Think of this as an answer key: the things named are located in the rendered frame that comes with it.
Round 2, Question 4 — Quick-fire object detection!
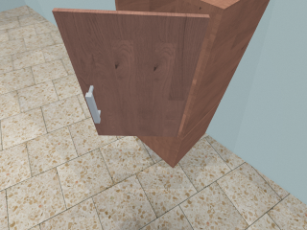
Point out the cupboard door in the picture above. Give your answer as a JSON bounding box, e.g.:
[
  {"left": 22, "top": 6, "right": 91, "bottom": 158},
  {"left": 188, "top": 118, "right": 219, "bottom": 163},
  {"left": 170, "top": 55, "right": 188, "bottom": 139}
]
[{"left": 52, "top": 8, "right": 210, "bottom": 137}]

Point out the handle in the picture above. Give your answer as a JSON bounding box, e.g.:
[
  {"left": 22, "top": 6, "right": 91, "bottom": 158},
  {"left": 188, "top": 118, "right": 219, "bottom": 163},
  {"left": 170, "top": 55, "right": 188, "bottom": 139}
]
[{"left": 85, "top": 85, "right": 101, "bottom": 124}]

